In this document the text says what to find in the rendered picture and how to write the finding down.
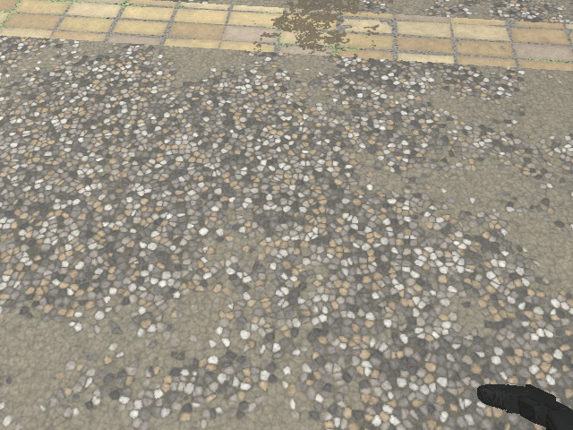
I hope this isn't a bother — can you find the right robot hand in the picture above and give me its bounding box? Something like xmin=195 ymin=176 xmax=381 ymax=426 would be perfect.
xmin=477 ymin=384 xmax=573 ymax=430

